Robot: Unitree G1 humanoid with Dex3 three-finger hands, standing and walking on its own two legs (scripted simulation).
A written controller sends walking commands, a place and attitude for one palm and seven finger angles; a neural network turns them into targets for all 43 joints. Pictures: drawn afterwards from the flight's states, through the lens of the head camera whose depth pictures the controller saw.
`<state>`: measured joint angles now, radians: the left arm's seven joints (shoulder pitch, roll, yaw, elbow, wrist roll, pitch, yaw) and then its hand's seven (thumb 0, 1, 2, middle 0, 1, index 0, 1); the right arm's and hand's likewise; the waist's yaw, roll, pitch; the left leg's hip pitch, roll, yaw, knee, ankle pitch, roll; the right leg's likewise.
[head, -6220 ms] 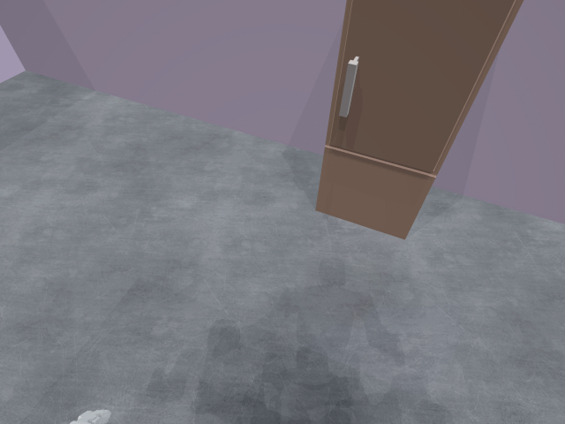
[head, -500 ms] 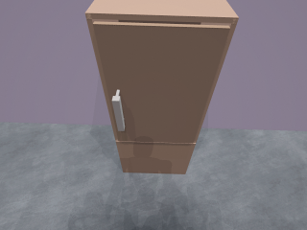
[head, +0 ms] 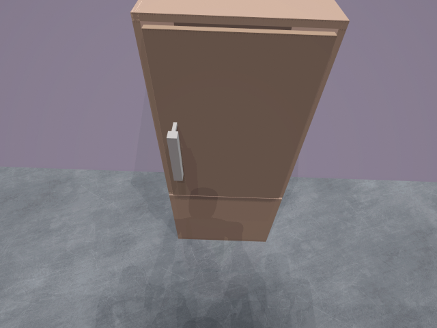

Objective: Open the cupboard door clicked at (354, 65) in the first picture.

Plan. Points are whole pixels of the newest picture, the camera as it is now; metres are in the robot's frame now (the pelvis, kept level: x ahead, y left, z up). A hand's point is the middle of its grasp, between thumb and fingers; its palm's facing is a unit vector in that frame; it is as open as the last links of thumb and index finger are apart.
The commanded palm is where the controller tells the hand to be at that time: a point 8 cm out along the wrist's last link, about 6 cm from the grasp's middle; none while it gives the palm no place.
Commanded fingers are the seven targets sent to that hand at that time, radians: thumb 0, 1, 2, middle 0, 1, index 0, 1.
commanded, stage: shuffle to correct the standing spot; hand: left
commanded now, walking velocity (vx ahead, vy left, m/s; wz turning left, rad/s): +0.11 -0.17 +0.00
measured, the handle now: (176, 152) +0.57 +0.16 -0.08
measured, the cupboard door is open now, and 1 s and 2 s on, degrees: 0 0 0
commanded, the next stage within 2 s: come to a stop and stand still in 0.06 s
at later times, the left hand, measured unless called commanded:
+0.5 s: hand out of the picture +0.03 +0.12 -0.19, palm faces +0.04 -0.98 -0.17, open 7.4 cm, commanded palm none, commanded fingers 0.00 0.90 0.90 -0.20 -0.30 -0.20 -0.30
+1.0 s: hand out of the picture +0.07 +0.22 -0.16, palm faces +0.03 -0.96 -0.29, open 7.4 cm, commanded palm none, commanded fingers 0.00 0.90 0.90 -0.20 -0.30 -0.20 -0.30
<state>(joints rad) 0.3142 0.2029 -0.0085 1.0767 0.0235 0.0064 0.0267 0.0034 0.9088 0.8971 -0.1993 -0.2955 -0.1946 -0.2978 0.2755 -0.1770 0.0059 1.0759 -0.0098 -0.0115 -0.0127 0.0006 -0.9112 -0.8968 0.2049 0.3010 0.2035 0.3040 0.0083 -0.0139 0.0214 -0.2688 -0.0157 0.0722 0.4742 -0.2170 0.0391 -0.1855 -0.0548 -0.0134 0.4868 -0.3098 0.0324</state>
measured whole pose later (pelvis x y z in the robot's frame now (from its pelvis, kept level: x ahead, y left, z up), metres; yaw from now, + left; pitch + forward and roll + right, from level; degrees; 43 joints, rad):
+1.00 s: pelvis -0.02 +0.00 +0.00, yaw +1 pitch -3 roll -1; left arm 0.21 0.30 0.01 0.91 0.02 0.02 0.01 0.01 0.91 0.90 -0.20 -0.30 -0.20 -0.30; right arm 0.18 -0.27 -0.02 0.94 -0.02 0.00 0.00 0.00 -0.91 -0.90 0.21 0.30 0.20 0.30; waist 0.01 -0.01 0.00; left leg -0.28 0.00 0.07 0.54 -0.22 0.05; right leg -0.16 -0.03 -0.04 0.52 -0.31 0.02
